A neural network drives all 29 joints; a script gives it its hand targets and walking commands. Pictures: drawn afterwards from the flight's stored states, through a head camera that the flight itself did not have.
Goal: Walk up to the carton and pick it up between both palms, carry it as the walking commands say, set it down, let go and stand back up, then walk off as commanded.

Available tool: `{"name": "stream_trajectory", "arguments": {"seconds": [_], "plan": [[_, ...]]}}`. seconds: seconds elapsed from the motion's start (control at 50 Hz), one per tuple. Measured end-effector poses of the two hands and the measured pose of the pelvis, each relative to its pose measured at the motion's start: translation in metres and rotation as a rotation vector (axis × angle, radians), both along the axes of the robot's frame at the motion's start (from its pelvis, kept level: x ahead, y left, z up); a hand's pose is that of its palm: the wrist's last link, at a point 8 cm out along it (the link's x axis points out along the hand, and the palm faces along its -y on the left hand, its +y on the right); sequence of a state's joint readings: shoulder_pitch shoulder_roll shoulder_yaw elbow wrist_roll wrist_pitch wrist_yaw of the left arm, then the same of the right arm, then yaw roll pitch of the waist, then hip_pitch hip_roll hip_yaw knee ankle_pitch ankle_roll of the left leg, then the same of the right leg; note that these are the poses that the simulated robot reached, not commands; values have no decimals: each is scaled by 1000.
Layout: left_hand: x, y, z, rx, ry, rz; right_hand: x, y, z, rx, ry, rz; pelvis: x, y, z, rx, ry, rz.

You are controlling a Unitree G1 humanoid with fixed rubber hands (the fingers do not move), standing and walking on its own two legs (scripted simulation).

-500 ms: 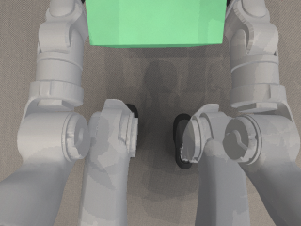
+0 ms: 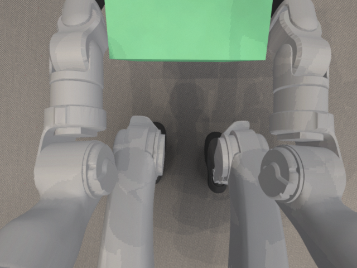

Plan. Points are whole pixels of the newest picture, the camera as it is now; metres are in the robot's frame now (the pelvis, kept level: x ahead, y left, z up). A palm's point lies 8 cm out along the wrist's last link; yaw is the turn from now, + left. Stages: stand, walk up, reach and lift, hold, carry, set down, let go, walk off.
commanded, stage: reach and lift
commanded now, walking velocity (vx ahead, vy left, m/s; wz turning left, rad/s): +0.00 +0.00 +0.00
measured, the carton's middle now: (184, 0) +0.56 +0.04 -0.17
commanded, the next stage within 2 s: none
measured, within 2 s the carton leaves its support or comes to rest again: neither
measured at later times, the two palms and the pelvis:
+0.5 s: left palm out of the picture +0.51 +0.18 -0.05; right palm out of the picture +0.54 -0.12 -0.03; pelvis +0.00 -0.02 +0.06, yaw +1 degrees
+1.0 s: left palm out of the picture +0.49 +0.18 +0.03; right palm out of the picture +0.51 -0.11 +0.04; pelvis -0.01 -0.01 +0.10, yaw +1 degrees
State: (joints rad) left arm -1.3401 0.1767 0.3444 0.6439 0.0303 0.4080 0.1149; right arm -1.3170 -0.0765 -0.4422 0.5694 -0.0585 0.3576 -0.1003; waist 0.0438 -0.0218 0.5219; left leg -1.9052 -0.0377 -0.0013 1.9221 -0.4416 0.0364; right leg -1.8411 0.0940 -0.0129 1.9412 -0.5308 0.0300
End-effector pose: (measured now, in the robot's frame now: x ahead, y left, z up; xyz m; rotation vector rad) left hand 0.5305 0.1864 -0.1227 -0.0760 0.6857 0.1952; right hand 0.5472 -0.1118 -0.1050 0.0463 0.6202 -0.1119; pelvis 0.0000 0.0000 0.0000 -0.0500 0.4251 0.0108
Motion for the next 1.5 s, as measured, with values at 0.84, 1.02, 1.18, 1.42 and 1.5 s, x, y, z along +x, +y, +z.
{"name": "stream_trajectory", "arguments": {"seconds": [0.84,1.02,1.18,1.42,1.5], "plan": [[-30,0,129,18,-28,13,-28,-1,121,11,-23,20,-9,-7,87,27,-117,7],[-38,-4,151,6,-13,18,-33,-4,149,6,-5,23,-4,-5,105,11,-107,14],[-39,-9,188,18,-5,22,-38,-9,176,31,4,16,12,-7,123,17,-63,13],[-57,-13,259,5,41,39,-46,-14,253,31,53,29,72,-13,169,39,99,4],[-64,-9,271,11,64,42,-50,-9,263,28,76,44,82,-14,187,42,93,11]]}}
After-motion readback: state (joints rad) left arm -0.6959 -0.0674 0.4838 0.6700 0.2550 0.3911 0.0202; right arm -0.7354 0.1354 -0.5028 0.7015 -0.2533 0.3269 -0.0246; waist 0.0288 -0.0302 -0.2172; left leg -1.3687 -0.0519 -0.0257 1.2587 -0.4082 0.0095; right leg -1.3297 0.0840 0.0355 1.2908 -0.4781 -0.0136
